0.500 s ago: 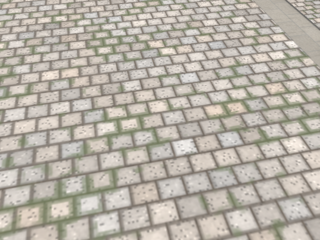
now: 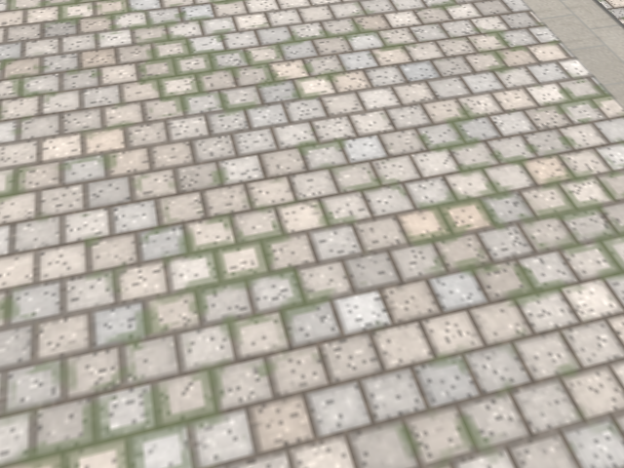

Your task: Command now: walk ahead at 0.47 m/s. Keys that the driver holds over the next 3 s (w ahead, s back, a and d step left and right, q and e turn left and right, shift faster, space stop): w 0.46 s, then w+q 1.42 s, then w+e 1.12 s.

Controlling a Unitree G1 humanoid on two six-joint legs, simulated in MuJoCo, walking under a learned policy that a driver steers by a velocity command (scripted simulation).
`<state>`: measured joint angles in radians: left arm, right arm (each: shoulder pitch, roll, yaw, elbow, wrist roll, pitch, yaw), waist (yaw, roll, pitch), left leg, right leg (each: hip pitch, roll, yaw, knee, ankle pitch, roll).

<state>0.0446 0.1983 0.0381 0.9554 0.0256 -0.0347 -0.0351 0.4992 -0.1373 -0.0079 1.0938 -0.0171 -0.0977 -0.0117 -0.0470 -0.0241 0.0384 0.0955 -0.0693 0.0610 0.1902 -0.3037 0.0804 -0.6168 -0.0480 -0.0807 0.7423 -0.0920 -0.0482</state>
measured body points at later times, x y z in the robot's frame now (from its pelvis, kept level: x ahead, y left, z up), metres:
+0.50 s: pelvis +0.28 -0.03 +0.01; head +0.31 -0.03 +0.45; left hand +0.21 +0.20 -0.14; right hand +0.43 -0.25 -0.13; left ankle +0.44 +0.13 -0.68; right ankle +0.22 -0.08 -0.74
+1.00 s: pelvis +0.56 +0.04 +0.01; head +0.59 +0.06 +0.45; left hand +0.67 +0.31 -0.11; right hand +0.60 -0.22 -0.13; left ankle +0.52 +0.07 -0.74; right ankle +0.72 -0.11 -0.67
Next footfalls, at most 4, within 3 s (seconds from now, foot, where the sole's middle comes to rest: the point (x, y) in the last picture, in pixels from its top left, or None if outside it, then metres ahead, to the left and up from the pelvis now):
0.14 right None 0.26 -0.08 -0.78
0.68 left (267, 430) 0.56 0.08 -0.78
1.24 right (300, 293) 0.91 0.00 -0.78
1.78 left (173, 266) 1.00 0.33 -0.78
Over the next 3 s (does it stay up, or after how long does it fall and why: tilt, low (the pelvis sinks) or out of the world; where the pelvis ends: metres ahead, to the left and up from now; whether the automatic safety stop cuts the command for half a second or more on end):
stays up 1.46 0.62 0.00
